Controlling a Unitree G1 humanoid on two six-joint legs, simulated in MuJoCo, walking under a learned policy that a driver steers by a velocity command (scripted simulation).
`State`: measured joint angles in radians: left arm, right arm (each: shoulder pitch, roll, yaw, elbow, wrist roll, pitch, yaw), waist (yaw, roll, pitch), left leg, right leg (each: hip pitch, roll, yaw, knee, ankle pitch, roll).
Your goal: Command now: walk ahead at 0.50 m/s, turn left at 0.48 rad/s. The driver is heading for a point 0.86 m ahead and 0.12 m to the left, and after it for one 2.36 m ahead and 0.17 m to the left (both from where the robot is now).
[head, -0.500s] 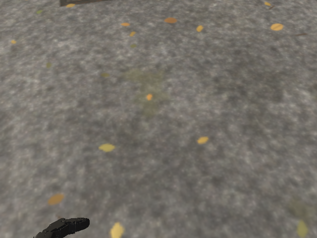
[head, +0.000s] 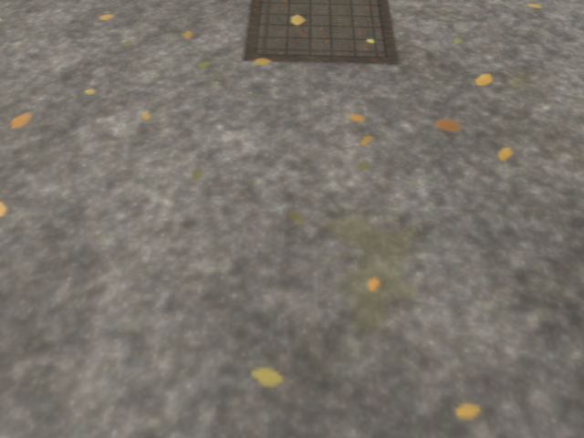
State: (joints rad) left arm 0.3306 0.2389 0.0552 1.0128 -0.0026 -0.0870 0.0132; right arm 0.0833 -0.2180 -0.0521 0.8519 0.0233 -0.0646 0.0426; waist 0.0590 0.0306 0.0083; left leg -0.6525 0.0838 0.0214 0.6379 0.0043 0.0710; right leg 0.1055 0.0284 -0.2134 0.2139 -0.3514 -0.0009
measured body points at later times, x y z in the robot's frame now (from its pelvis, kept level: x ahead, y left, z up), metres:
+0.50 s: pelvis +0.29 +0.04 +0.01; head +0.32 +0.07 +0.46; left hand +0.45 +0.33 -0.08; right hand +0.40 -0.22 -0.10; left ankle +0.18 +0.11 -0.73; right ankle +0.50 -0.06 -0.70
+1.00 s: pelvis +0.56 +0.09 +0.01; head +0.59 +0.09 +0.46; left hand +0.47 +0.35 -0.11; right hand +0.83 -0.07 -0.08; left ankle +0.68 +0.29 -0.69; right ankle +0.50 -0.04 -0.73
